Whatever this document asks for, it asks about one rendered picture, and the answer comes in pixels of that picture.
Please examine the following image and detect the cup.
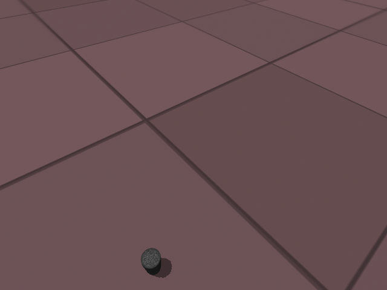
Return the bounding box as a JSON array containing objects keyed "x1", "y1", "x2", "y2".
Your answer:
[{"x1": 141, "y1": 248, "x2": 161, "y2": 275}]

